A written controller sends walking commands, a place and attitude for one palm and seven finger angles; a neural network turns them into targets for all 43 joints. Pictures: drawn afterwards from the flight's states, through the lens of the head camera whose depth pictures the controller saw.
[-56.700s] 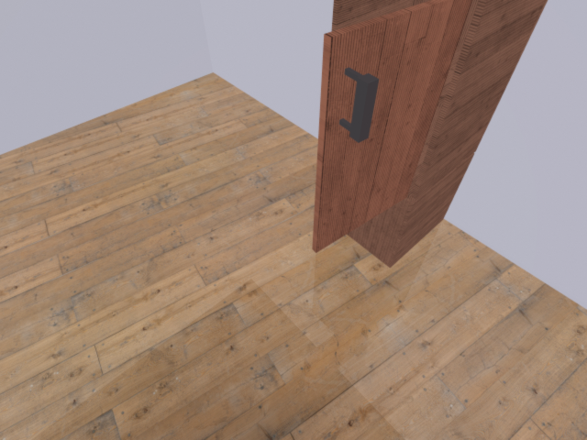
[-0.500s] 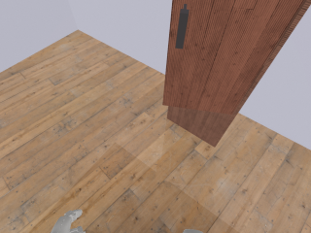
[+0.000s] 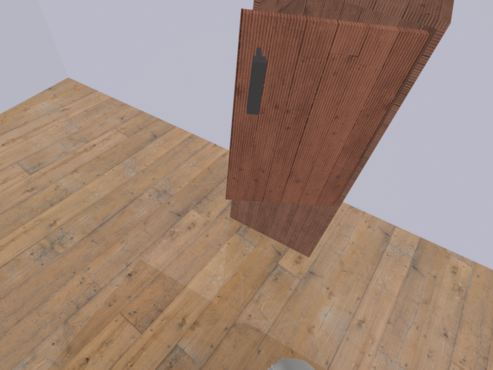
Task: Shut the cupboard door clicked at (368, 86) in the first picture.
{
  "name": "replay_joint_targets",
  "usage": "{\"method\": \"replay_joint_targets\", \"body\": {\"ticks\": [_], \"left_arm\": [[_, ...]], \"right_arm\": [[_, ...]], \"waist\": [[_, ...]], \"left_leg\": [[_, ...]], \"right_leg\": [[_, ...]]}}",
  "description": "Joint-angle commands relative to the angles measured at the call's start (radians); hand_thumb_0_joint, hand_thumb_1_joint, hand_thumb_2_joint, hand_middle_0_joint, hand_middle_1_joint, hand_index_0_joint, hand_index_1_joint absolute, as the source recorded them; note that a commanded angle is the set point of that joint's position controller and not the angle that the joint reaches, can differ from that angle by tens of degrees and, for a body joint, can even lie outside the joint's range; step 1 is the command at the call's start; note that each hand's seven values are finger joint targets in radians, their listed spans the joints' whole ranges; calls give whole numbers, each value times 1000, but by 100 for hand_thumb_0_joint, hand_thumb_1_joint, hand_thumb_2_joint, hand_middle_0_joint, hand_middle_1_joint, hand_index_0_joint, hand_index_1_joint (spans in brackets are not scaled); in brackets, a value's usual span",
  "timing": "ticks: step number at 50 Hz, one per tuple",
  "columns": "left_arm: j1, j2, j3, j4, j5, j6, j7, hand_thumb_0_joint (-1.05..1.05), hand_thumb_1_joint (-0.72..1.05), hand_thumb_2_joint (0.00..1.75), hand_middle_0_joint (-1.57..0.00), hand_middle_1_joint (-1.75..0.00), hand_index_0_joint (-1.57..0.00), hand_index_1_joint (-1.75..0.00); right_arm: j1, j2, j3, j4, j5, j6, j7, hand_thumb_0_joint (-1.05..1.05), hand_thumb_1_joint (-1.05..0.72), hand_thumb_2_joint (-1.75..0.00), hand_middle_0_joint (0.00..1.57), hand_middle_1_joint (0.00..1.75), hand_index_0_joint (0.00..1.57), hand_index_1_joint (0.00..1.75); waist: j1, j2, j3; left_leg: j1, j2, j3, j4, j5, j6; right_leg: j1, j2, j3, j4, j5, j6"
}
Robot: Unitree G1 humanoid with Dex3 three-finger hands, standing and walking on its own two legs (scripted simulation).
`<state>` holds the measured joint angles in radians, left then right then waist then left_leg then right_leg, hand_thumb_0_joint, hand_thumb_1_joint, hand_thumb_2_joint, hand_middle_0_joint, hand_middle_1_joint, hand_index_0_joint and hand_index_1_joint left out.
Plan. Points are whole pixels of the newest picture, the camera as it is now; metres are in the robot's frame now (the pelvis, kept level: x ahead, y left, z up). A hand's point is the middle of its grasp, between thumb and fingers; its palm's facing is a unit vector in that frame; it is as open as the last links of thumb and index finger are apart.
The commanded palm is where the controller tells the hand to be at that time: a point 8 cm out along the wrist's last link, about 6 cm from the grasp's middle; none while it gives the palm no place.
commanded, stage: take the last steps up to it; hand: left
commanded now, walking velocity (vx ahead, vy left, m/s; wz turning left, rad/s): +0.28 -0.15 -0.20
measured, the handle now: (255, 81) +0.65 +0.01 +0.12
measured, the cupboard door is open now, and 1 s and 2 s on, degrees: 27 27 27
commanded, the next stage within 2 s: come to a stop and stand still in 0.34 s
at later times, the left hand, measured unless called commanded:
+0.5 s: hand (210, 298) +0.29 +0.07 -0.18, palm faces -0.12 -0.97 -0.20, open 7.3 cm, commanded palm none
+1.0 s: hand (181, 281) +0.33 +0.13 -0.19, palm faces -0.04 -0.97 -0.24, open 7.4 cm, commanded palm none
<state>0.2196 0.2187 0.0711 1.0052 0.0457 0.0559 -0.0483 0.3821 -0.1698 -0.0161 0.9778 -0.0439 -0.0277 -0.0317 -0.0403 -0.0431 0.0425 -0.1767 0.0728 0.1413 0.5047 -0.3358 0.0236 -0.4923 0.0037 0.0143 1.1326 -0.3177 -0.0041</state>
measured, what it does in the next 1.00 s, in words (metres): walks ahead: right foot, then left foot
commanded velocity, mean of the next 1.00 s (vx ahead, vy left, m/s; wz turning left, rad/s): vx -0.06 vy -0.03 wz -0.03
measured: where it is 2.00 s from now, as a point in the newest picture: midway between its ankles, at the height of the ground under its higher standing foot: outside the picture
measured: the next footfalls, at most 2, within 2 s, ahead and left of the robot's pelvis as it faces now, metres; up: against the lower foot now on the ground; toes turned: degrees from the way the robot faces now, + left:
right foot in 0.34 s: +0.25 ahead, -0.18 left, +0.00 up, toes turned -11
left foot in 0.94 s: +0.27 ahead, +0.00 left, +0.00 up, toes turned -3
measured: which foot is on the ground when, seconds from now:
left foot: down 0.00-0.36, up 0.38-0.92, down 0.94-1.00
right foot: up 0.00-0.32, down 0.34-0.96, up 0.98-1.00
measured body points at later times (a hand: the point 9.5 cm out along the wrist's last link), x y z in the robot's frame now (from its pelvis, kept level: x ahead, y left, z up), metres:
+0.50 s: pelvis +0.18 -0.10 -0.01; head +0.24 -0.11 +0.44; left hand +0.29 +0.12 -0.16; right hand +0.13 -0.32 -0.17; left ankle +0.08 +0.04 -0.64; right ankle +0.21 -0.18 -0.74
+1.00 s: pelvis +0.27 -0.06 -0.01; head +0.34 -0.05 +0.43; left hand +0.33 +0.19 -0.17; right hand +0.35 -0.31 -0.15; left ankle +0.26 +0.04 -0.74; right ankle +0.20 -0.18 -0.72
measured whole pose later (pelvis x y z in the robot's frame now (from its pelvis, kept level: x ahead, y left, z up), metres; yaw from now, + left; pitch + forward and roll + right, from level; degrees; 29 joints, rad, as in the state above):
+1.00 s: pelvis +0.27 -0.06 -0.01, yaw -5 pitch +1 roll +0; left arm 0.18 0.21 0.06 0.98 0.02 0.04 0.05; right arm 0.09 -0.19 -0.04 0.94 -0.02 0.04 -0.02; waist 0.02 -0.03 0.15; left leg -0.29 0.00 0.03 0.58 -0.30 0.02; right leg -0.30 -0.02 -0.03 0.78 -0.53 0.01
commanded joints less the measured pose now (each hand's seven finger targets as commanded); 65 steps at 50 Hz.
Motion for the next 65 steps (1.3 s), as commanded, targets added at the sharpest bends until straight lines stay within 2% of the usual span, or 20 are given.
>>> {"method": "replay_joint_targets", "body": {"ticks": [1,8,12,15,16,17,18,19,21,25,29,33,39,44,46,47,48,49,55,65], "left_arm": [[-31,22,6,-73,-15,-30,-2,0,90,90,-20,-30,-20,-30],[-197,-2,-16,-104,-19,-41,-5,0,90,90,-20,-30,-20,-30],[-203,8,-16,-92,-25,-49,1,0,90,90,-20,-30,-20,-30],[-19,46,0,-31,-26,-64,12,0,90,90,-20,-30,-20,-30],[126,66,13,15,-21,-72,16,0,90,90,-20,-30,-20,-30],[258,141,34,55,-13,-84,27,0,90,90,-20,-30,-20,-30],[305,206,46,73,-20,-88,39,0,90,90,-20,-30,-20,-30],[260,208,40,62,-37,-85,51,0,90,90,-20,-30,-20,-30],[68,117,14,15,-30,-73,69,0,90,90,-20,-30,-20,-30],[-29,34,-26,-5,-23,-107,84,0,90,90,-20,-30,-20,-30],[8,56,-17,-2,-24,-101,91,0,90,90,-20,-30,-20,-30],[35,92,9,-13,-23,-73,99,0,90,90,-20,-30,-20,-30],[21,120,24,-61,-16,-56,102,0,90,90,-20,-30,-20,-30],[10,144,33,-77,-21,-50,101,0,90,90,-20,-30,-20,-30],[17,122,20,-79,-36,-48,101,0,90,90,-20,-30,-20,-30],[50,65,6,-89,-47,-46,103,0,90,90,-20,-30,-20,-30],[36,50,-4,-100,-43,-38,109,0,90,90,-20,-30,-20,-30],[9,79,3,-115,-34,-29,111,0,90,90,-20,-30,-20,-30],[-2,91,13,-98,-28,-6,80,0,90,90,-20,-30,-20,-30],[-81,56,-14,-105,-30,-7,53,0,90,90,-20,-30,-20,-30]], "right_arm": [[87,-155,-34,-13,15,-32,-21,0,-90,-90,20,30,20,30],[186,-146,-42,51,8,-25,-19,0,-90,-90,20,30,20,30],[164,-160,-48,69,8,-16,-17,0,-90,-90,20,30,20,30],[104,-188,-54,70,17,-9,-16,0,-90,-90,20,30,20,30],[63,-191,-57,66,26,-11,-14,0,-90,-90,20,30,20,30],[63,-158,-56,63,43,-13,-1,0,-90,-90,20,30,20,30],[109,-73,-43,48,55,-10,0,0,-90,-90,20,30,20,30],[52,-83,-41,27,54,4,0,0,-90,-90,20,30,20,30],[-8,-70,-50,32,40,15,10,0,-90,-90,20,30,20,30],[48,3,-15,62,26,38,2,0,-90,-90,20,30,20,30],[-28,-24,-17,37,43,61,-1,0,-90,-90,20,30,20,30],[-140,-88,-45,-13,35,87,1,0,-90,-90,20,30,20,30],[-262,-98,-55,-72,33,93,12,0,-90,-90,20,30,20,30],[-230,-99,-51,-72,35,74,16,0,-90,-90,20,30,20,30],[-146,-149,-57,-44,26,55,14,0,-90,-90,20,30,20,30],[-98,-232,-73,-46,22,46,7,0,-90,-90,20,30,20,30],[-63,-271,-85,-44,28,57,-7,0,-90,-90,20,30,20,30],[-60,-256,-77,-46,21,60,-13,0,-90,-90,20,30,20,30],[-130,-209,-58,-71,16,46,-42,0,-90,-90,20,30,20,30],[-86,-211,-64,-27,12,44,-19,0,-90,-90,20,30,20,30]], "waist": [[16,162,39],[-40,203,86],[-29,214,98],[57,191,-1],[129,159,-71],[186,-10,-171],[160,-259,-271],[147,-205,-205],[79,-98,-55],[-26,65,-43],[8,-4,-109],[37,-76,-51],[52,-78,-46],[40,-110,-125],[10,-22,-205],[4,207,-261],[-26,274,-244],[-36,170,-190],[20,116,-134],[-2,300,-64]], "left_leg": [[121,226,-126,-260,414,44],[242,264,-56,-239,554,92],[226,278,-13,-199,719,88],[187,266,15,-11,912,71],[108,223,52,142,840,41],[-72,125,86,413,549,5],[-314,-62,39,736,-282,-27],[-353,-43,-100,878,-296,8],[-360,31,-153,877,-146,14],[-192,26,-159,591,-69,-28],[-203,-23,-147,376,-75,-48],[-307,-59,-167,468,-100,-53],[-324,-76,-176,469,-123,-57],[-198,-74,-140,106,22,-50],[88,35,-177,-108,608,-14],[295,271,-422,-48,1221,101],[261,379,-464,-44,1517,218],[189,362,-355,-31,1359,239],[204,261,-326,-55,1075,171],[64,201,-297,-123,665,141]], "right_leg": [[-196,-45,13,55,127,16],[-239,-80,-54,-267,155,1],[-101,-52,-100,-434,115,-42],[184,12,-146,-551,114,-77],[382,28,-150,-617,204,-86],[622,-103,4,-666,264,-142],[784,-344,374,-740,448,-252],[637,-376,416,-831,357,-281],[399,-312,295,-876,122,-243],[229,-253,60,-831,734,-172],[379,-274,64,-769,979,-147],[429,-322,101,-735,1092,-161],[448,-332,91,-706,1025,-199],[529,-266,49,-598,957,-147],[405,-165,-39,-472,642,-42],[171,-46,-100,-347,91,27],[118,19,-7,-154,-409,29],[118,2,69,-35,-381,7],[-35,11,86,30,-175,45],[164,-2,-29,-398,-148,37]]}}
